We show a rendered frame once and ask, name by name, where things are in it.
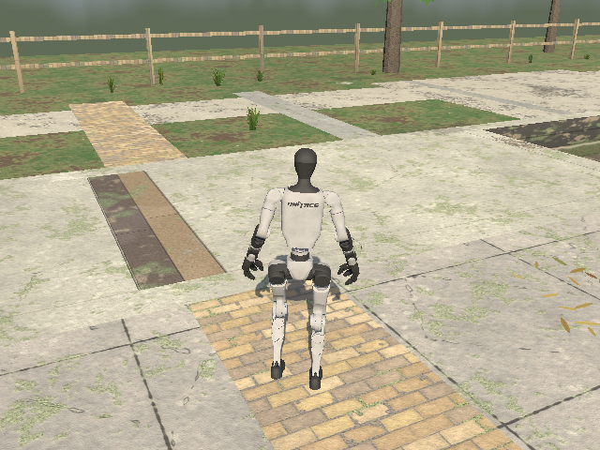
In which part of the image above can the humanoid robot torso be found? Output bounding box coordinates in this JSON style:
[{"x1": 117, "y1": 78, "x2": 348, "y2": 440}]
[{"x1": 281, "y1": 184, "x2": 324, "y2": 281}]

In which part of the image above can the left robot hand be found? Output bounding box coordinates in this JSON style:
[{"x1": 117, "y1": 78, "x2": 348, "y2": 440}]
[{"x1": 242, "y1": 257, "x2": 263, "y2": 280}]

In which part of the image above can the left robot thigh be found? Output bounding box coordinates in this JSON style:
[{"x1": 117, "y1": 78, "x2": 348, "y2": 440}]
[{"x1": 268, "y1": 260, "x2": 288, "y2": 318}]

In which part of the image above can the left robot upper arm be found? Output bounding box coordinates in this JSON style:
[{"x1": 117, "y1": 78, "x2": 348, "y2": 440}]
[{"x1": 256, "y1": 187, "x2": 284, "y2": 239}]

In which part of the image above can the robot right forearm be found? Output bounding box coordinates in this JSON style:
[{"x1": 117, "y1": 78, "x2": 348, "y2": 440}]
[{"x1": 339, "y1": 228, "x2": 357, "y2": 265}]

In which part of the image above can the right robot upper arm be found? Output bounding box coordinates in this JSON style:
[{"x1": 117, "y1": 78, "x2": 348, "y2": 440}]
[{"x1": 323, "y1": 190, "x2": 349, "y2": 242}]

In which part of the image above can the right robot hand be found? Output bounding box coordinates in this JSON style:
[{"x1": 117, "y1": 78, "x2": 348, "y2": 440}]
[{"x1": 337, "y1": 263, "x2": 360, "y2": 285}]

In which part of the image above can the robot left forearm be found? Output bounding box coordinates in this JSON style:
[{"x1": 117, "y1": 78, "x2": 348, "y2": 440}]
[{"x1": 246, "y1": 224, "x2": 265, "y2": 262}]

